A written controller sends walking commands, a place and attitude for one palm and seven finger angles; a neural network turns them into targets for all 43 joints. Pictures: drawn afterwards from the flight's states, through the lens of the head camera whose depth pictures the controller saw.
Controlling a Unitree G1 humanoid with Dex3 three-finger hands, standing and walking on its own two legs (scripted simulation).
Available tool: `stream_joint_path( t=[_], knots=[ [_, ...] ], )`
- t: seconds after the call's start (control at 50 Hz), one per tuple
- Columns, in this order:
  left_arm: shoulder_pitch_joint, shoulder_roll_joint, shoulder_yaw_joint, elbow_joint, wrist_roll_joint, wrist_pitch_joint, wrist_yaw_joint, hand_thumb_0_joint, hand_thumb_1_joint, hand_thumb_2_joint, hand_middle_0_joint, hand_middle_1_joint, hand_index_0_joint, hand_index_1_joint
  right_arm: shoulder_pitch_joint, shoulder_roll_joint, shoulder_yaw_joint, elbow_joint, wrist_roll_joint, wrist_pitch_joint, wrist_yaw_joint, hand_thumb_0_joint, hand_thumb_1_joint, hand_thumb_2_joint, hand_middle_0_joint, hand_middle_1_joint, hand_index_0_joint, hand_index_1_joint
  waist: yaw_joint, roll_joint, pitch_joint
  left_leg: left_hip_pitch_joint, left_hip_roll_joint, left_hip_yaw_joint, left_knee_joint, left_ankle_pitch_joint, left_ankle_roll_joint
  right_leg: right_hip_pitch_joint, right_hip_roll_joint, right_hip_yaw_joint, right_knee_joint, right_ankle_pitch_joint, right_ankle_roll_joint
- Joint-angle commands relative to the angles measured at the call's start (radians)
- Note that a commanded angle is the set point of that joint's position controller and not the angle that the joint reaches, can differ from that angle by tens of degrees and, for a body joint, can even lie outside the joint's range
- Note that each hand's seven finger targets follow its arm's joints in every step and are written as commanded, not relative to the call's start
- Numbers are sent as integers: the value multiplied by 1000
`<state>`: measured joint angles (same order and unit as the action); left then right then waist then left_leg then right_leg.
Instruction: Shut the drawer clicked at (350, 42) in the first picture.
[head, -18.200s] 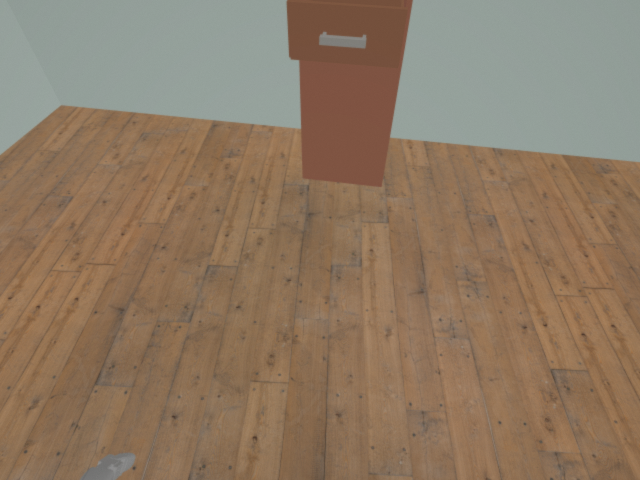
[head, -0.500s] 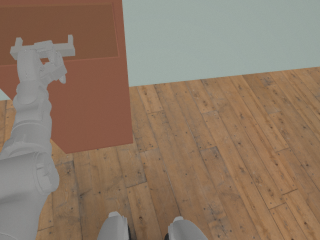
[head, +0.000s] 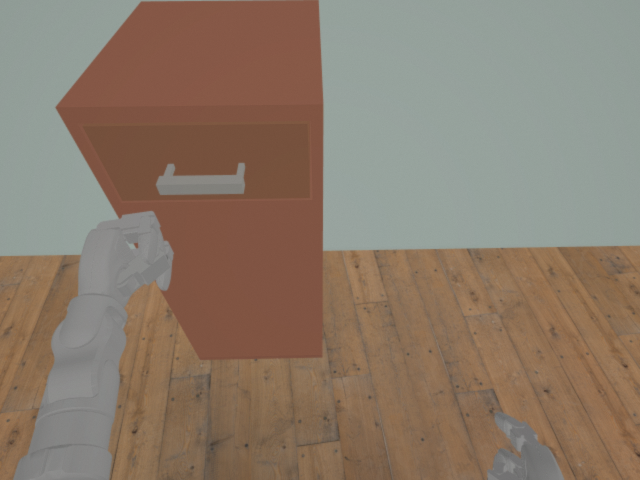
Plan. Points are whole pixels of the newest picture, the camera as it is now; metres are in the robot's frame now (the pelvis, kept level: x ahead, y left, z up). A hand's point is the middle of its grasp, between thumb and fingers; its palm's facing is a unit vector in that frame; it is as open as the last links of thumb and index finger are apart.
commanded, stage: draw the hand back to the body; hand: left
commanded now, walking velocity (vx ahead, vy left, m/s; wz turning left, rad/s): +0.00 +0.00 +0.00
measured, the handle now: (203, 176) +0.56 +0.22 +0.05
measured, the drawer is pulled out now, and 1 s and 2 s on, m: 0.00 0.00 0.00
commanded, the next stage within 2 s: step back with the hand held close in 0.86 s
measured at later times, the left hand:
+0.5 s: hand (79, 325) +0.23 +0.22 +0.17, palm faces +0.32 -0.89 -0.32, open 3.3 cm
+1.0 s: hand (36, 374) +0.18 +0.23 +0.18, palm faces +0.40 -0.85 -0.35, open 3.3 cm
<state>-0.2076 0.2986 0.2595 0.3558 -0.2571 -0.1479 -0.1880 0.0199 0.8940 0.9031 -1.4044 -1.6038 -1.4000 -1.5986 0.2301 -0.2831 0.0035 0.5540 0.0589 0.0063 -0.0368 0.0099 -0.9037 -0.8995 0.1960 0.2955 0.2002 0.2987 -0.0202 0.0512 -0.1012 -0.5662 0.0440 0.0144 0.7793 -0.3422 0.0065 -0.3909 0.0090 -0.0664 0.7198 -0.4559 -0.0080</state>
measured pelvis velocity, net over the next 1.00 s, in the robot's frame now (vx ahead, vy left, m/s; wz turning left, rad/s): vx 0.00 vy -0.01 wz -0.01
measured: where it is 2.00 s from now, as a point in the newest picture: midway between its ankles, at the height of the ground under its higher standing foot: outside the picture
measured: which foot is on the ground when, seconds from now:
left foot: down 0.00-1.00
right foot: down 0.00-1.00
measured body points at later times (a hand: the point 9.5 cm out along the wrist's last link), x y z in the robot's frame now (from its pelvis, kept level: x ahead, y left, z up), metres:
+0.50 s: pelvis +0.00 +0.00 +0.03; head -0.02 -0.03 +0.48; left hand +0.20 +0.27 +0.19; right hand +0.18 -0.22 -0.06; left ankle +0.03 +0.11 -0.71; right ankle -0.06 -0.11 -0.71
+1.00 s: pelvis +0.00 -0.01 +0.03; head -0.03 -0.03 +0.48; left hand +0.15 +0.27 +0.20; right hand +0.20 -0.23 -0.05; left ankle +0.03 +0.11 -0.71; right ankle -0.06 -0.11 -0.71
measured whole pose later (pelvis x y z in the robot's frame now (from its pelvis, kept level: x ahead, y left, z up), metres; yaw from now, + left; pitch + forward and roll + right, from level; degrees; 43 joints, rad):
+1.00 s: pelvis +0.00 -0.01 +0.03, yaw +0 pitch -5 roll +0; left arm 0.52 0.31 0.27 -0.44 -0.09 -0.10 0.10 0.02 0.89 0.90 -1.41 -1.60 -1.40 -1.60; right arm 0.18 -0.23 0.02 0.60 0.00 -0.08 -0.09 0.01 -0.90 -0.90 0.20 0.30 0.20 0.30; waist 0.07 0.07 0.02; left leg -0.15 0.03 0.04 0.43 -0.20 0.00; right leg 0.01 0.00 -0.05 0.38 -0.30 -0.01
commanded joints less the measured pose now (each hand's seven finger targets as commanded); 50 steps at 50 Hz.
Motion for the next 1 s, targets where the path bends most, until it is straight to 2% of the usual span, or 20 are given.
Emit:
stream_joint_path(
  t=[0.0,0.04,0.06,0.08,0.16,0.22,0.24,0.34,0.38,0.44,0.48,0.5,0.6,0.66,0.7,0.78,0.86,0.9,0.96,0.98],
  knots=[
    [-230,234,11,-390,120,-26,158,0,900,900,-1400,-1600,-1400,-1600,-88,-87,-24,-149,-5,-36,-30,0,-900,-900,200,300,200,300,8,28,-200,425,-41,-3,-157,307,34,-5,11,51,-183,458,-15],
    [-122,190,-25,-436,134,4,203,0,900,900,-1400,-1600,-1400,-1600,-101,-86,-17,-155,-8,-38,-35,0,-900,-900,200,300,200,300,17,29,-178,443,-34,-12,-189,308,31,30,7,41,-197,436,-15],
    [-115,210,-9,-466,144,11,225,0,900,900,-1400,-1600,-1400,-1600,-110,-87,-15,-152,-10,-36,-38,0,-900,-900,200,300,200,300,18,23,-170,452,-33,-10,-206,307,30,54,7,41,-214,439,-16],
    [-71,206,-11,-465,146,22,236,0,900,900,-1400,-1600,-1400,-1600,-118,-89,-13,-147,-14,-33,-42,0,-900,-900,200,300,200,300,22,-23,-145,454,-32,-8,-223,304,34,71,13,41,-235,441,-14],
    [-8,193,-8,-529,157,41,270,0,900,900,-1400,-1600,-1400,-1600,-154,-79,-2,-148,-19,-27,-49,0,-900,-900,200,300,200,300,26,-44,-76,486,-29,-5,-297,251,32,115,9,38,-294,384,-10],
    [55,197,5,-589,161,42,281,0,900,900,-1400,-1600,-1400,-1600,-168,-73,6,-142,-26,-34,-51,0,-900,-900,200,300,200,300,35,-15,-55,522,-32,-3,-335,241,32,149,9,41,-338,362,-12],
    [82,183,-3,-629,163,38,283,0,900,900,-1400,-1600,-1400,-1600,-173,-69,5,-142,-27,-39,-51,0,-900,-900,200,300,200,300,35,27,-61,544,-29,-3,-343,260,29,167,7,40,-340,373,-16],
    [267,185,23,-772,164,27,290,0,900,900,-1400,-1600,-1400,-1600,-187,-62,7,-138,-41,-63,-43,0,-900,-900,200,300,200,300,56,35,-51,579,-26,0,-376,319,26,227,5,36,-372,416,-16],
    [333,205,48,-804,168,22,292,0,900,900,-1400,-1600,-1400,-1600,-195,-68,4,-130,-45,-72,-40,0,-900,-900,200,300,200,300,64,-8,-20,572,-27,-3,-391,312,26,230,11,36,-396,404,-15],
    [438,190,64,-861,164,16,292,0,900,900,-1400,-1600,-1400,-1600,-196,-57,-1,-131,-47,-79,-37,0,-900,-900,200,300,200,300,66,-16,4,569,-26,4,-397,306,27,238,5,33,-400,402,-10],
    [495,215,98,-882,166,10,291,0,900,900,-1400,-1600,-1400,-1600,-201,-61,-7,-125,-50,-85,-36,0,-900,-900,200,300,200,300,72,-27,42,561,-30,12,-397,288,27,223,10,38,-434,384,-8],
    [519,194,86,-907,161,5,288,0,900,900,-1400,-1600,-1400,-1600,-199,-54,-7,-130,-48,-87,-35,0,-900,-900,200,300,200,300,67,-17,48,554,-28,13,-401,270,27,230,1,38,-423,370,-7],
    [650,205,122,-1008,160,-18,290,0,900,900,-1400,-1600,-1400,-1600,-197,-50,-14,-135,-47,-112,-35,0,-900,-900,200,300,200,300,76,10,53,554,-29,16,-395,258,27,230,-1,41,-433,355,-7],
    [727,218,155,-1053,161,-30,294,0,900,900,-1400,-1600,-1400,-1600,-195,-48,-19,-138,-47,-128,-37,0,-900,-900,200,300,200,300,85,-7,54,549,-30,18,-383,266,29,222,-1,43,-435,375,-4],
    [701,184,119,-1007,161,-22,291,0,900,900,-1400,-1600,-1400,-1600,-192,-47,-19,-126,-46,-129,-43,0,-900,-900,200,300,200,300,68,-41,117,538,-28,22,-385,236,31,189,-1,45,-452,346,1],
    [636,179,113,-967,168,-21,297,0,900,900,-1400,-1600,-1400,-1600,-180,-56,-26,-113,-46,-134,-52,0,-900,-900,200,300,200,300,59,-58,154,544,-28,20,-387,201,33,154,-1,46,-474,292,4],
    [638,190,125,-997,168,-27,303,0,900,900,-1400,-1600,-1400,-1600,-185,-51,-23,-120,-51,-139,-58,0,-900,-900,200,300,200,300,79,-17,73,563,-32,16,-382,241,37,207,-13,50,-439,341,-2],
    [638,194,122,-1034,170,-30,305,0,900,900,-1400,-1600,-1400,-1600,-187,-47,-21,-121,-52,-146,-56,0,-900,-900,200,300,200,300,82,34,47,573,-32,16,-380,270,33,230,-14,49,-425,374,-6],
    [658,195,128,-1033,168,-26,306,0,900,900,-1400,-1600,-1400,-1600,-194,-43,-18,-123,-53,-151,-53,0,-900,-900,200,300,200,300,86,-4,64,559,-31,15,-376,286,31,231,-12,46,-422,398,-5],
    [468,378,311,-1122,177,-82,318,0,900,900,-1400,-1600,-1400,-1600,-163,-52,-8,-168,-51,-123,-45,0,-900,-900,200,300,200,300,46,26,173,498,-21,6,-346,237,38,140,-58,105,-482,470,4]
  ],
)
